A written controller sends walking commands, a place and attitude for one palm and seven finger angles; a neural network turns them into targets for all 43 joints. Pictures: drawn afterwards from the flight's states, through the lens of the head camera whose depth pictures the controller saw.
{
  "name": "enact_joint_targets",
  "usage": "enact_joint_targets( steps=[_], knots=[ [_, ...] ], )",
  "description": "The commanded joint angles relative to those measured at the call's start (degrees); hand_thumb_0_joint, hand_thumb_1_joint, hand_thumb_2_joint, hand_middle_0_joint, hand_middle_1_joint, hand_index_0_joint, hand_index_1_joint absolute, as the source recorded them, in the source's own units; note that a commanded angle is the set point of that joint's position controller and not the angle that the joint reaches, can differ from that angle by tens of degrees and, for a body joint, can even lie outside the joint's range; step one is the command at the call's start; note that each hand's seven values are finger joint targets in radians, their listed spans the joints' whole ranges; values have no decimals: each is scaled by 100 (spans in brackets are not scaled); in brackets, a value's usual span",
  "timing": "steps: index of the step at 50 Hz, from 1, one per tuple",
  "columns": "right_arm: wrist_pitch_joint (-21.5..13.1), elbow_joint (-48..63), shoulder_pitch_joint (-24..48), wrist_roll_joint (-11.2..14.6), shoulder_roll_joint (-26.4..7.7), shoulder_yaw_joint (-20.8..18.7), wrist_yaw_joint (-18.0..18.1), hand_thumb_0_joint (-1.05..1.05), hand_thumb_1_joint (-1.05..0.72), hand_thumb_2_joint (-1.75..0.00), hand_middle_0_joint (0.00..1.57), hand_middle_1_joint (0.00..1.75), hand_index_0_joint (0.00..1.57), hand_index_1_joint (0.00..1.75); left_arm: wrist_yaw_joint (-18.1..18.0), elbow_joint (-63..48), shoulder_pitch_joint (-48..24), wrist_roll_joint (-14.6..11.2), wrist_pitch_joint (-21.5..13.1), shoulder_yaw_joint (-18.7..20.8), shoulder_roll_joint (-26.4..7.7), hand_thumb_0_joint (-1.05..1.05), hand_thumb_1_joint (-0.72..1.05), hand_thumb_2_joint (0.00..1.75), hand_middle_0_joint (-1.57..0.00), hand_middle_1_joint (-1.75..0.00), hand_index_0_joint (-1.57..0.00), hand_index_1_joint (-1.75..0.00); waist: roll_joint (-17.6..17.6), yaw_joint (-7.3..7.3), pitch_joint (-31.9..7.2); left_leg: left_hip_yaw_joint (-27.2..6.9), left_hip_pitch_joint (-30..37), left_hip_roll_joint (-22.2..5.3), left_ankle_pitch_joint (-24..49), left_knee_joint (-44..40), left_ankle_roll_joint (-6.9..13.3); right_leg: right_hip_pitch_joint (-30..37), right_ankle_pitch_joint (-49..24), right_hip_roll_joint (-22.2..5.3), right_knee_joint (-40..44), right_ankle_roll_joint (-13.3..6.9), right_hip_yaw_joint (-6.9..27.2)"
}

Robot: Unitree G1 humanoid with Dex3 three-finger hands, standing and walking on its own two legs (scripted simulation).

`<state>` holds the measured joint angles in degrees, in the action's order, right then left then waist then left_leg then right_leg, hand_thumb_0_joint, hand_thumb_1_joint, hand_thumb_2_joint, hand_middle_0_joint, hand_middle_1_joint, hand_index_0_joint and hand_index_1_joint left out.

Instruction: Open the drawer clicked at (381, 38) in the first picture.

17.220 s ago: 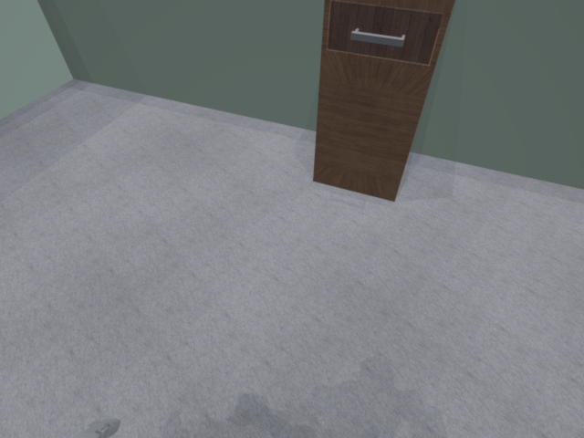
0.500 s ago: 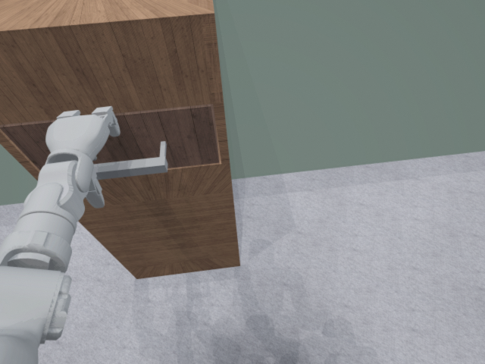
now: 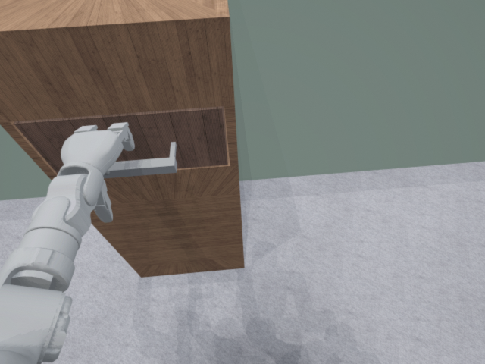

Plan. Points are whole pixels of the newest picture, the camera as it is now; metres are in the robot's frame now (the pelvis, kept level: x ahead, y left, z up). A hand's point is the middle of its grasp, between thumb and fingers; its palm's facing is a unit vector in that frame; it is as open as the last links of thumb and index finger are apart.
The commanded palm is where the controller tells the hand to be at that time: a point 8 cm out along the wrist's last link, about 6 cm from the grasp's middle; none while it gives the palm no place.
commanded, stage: move the hooked fingers above the handle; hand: left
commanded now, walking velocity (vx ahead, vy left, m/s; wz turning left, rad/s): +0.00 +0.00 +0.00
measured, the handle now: (130, 159) +0.49 +0.25 +0.02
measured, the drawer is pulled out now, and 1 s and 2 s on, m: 0.00 0.00 0.00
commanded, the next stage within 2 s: lower the fingers behind the handle in 1.44 s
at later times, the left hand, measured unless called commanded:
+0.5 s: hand (115, 172) +0.42 +0.25 +0.07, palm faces -0.11 -0.02 -0.99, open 13.8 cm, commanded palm +0.41 +0.26 +0.13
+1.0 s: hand (134, 163) +0.43 +0.21 +0.08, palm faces +0.01 -0.06 -1.00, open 13.8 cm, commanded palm +0.41 +0.25 +0.14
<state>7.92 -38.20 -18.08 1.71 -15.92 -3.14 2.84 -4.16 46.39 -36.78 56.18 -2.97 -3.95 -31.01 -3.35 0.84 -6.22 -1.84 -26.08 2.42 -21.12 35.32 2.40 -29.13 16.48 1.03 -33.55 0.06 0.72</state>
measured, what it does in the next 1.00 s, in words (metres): stands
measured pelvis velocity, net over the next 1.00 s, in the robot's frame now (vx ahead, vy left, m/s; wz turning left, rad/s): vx -0.01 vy -0.01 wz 0.00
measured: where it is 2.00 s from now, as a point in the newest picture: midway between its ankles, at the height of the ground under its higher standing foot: outside the picture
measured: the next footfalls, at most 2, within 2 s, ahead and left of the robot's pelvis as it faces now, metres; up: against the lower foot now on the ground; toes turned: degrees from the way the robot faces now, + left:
none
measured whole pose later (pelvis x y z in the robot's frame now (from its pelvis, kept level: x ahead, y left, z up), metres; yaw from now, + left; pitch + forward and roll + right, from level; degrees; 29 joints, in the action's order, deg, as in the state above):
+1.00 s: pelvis -0.01 -0.01 +0.00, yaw +0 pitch +12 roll +0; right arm 6.5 -38.1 -16.7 0.9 -14.7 -2.8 3.8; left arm -9.0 42.5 -36.8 59.3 -11.3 -1.4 -28.1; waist -2.5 1.7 -5.7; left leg -1.6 -26.9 2.3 -21.2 36.7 1.8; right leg -30.4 16.8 1.1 -35.7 -0.5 0.8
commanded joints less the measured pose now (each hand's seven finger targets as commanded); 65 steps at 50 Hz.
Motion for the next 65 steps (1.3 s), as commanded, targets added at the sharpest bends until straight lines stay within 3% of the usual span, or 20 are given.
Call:
enact_joint_targets(
  steps=[1,5,9,13,16,17,20,24,29,32,35,40,45,49,53,55,57,59,62,65],
  knots=[
    [-198,562,-187,-90,-697,-270,138,0,-90,-90,20,30,20,30,-363,-1816,-2917,82,-717,763,-1561,0,-50,30,-30,-120,-30,-120,-90,168,-1994,17,900,-61,2934,-118,-18,1042,-1851,83,34,-260,-120],
    [-250,442,-149,-181,-622,-222,63,0,-90,-90,20,30,20,30,-1151,-1686,-2974,367,-680,1696,-2396,0,-50,30,-30,-120,-30,-120,-644,-133,-2267,-12,768,-57,3438,-48,-218,1052,-1905,123,-206,-329,-182],
    [-256,401,6,-160,-632,-165,-41,0,-90,-90,20,30,20,30,-1449,-659,-2583,445,83,1426,-2075,0,-50,30,-30,-120,-30,-120,-171,-122,-2025,198,250,-32,2920,-162,-187,1300,-1952,121,-156,-297,-207],
    [-188,499,-95,-45,-791,-162,-25,0,-90,-90,20,30,20,30,-810,47,-2228,352,668,573,-1444,0,-50,30,-30,-120,-30,-120,422,65,-2103,337,219,-91,2599,-295,-84,1570,-2126,61,15,-213,-172],
    [-84,595,-90,3,-871,-136,70,0,-90,-90,20,30,20,30,-354,-112,-2183,186,489,742,-1698,0,-50,30,-30,-120,-30,-120,861,89,-1961,316,200,-99,2442,-368,7,1770,-2178,27,123,-167,-119],
    [-101,674,-76,9,-852,-145,100,0,-90,-90,20,30,20,30,-235,-336,-2253,134,350,551,-1453,0,-50,30,-30,-120,-30,-120,886,142,-1907,294,242,-78,2362,-365,49,1727,-2142,22,159,-155,-113],
    [-182,710,-92,-45,-774,-214,178,0,-90,-90,20,30,20,30,-114,-1279,-2754,108,-355,526,-1381,0,-50,30,-30,-120,-30,-120,473,214,-1875,204,539,-65,2368,-283,89,1439,-1966,25,202,-173,-45],
    [-254,585,-227,-136,-678,-276,181,0,-90,-90,20,30,20,30,-515,-1875,-3042,214,-931,901,-1686,0,-50,30,-30,-120,-30,-120,-239,162,-2091,89,855,-57,2925,-62,-6,1029,-1893,92,11,-251,-69],
    [-308,377,-198,-144,-675,-234,62,0,-90,-90,20,30,20,30,-1330,-1124,-2882,391,-498,1664,-2367,0,-50,30,-30,-120,-30,-120,-267,-59,-2021,135,225,10,2507,-148,-113,1162,-1657,114,-121,-312,-143],
    [-303,378,-102,-108,-693,-209,4,0,-90,-90,20,30,20,30,-1351,-484,-2574,421,68,1254,-2047,0,-50,30,-30,-120,-30,-120,-175,-44,-2005,277,103,-6,2348,-221,-117,1299,-1752,85,-74,-268,-135],
    [-265,457,-175,-39,-796,-223,-5,0,-90,-90,20,30,20,30,-931,-156,-2325,350,396,785,-1654,0,-50,30,-30,-120,-30,-120,207,43,-2211,311,212,-67,2486,-275,-65,1549,-1998,64,-6,-229,-128],
    [-291,627,-130,-12,-830,-259,116,0,-90,-90,20,30,20,30,-85,-1152,-2591,-69,14,-214,-575,0,-50,30,-30,-120,-30,-120,571,420,-1809,168,741,-109,2306,-268,73,1153,-1763,61,293,-152,-102],
    [-304,548,-180,-90,-692,-256,184,0,-90,-90,20,30,20,30,-407,-1888,-3174,88,-797,778,-1583,0,-50,30,-30,-120,-30,-120,-158,164,-1937,14,840,-32,2589,-166,-5,997,-1658,79,73,-267,-89],
    [-321,411,-97,-188,-633,-177,89,0,-90,-90,20,30,20,30,-1274,-1555,-2807,361,-630,1977,-2641,0,-50,30,-30,-120,-30,-120,-391,-284,-2138,66,321,22,2939,-152,-151,1384,-1932,109,-181,-337,-128],
    [-326,418,149,-134,-597,-122,-17,0,-90,-90,20,30,20,30,-1559,-673,-2325,464,235,1375,-2028,0,-50,30,-30,-120,-30,-120,-198,-233,-1949,309,65,1,2603,-271,-176,1502,-1986,83,-122,-286,-162],
    [-268,427,103,-82,-674,-138,-23,0,-90,-90,20,30,20,30,-1281,-79,-2010,451,611,1166,-1904,0,-50,30,-30,-120,-30,-120,234,-177,-2094,379,6,-43,2498,-344,-143,1746,-2070,55,-58,-228,-136],
    [-236,531,13,-9,-789,-169,-1,0,-90,-90,20,30,20,30,-823,-73,-2029,329,799,535,-1349,0,-50,30,-30,-120,-30,-120,544,38,-2137,388,225,-91,2549,-366,-66,1740,-2219,43,57,-189,-152],
    [-248,663,-20,31,-851,-226,53,0,-90,-90,20,30,20,30,-298,-500,-2060,98,708,-89,-655,0,-50,30,-30,-120,-30,-120,873,295,-2194,306,599,-139,2694,-317,30,1679,-2311,36,191,-137,-131],
    [-284,706,23,-33,-815,-236,184,0,-90,-90,20,30,20,30,242,-1627,-2613,-196,92,-474,-312,0,-50,30,-30,-120,-30,-120,711,487,-1880,159,999,-74,2595,-226,105,1224,-2078,40,300,-104,-104],
    [-347,585,-76,-111,-689,-245,250,0,-90,-90,20,30,20,30,149,-2338,-3177,-198,-658,-48,-749,0,-50,30,-30,-120,-30,-120,64,425,-1798,6,1250,-34,2693,-99,55,806,-1739,60,190,-191,-92]
  ],
)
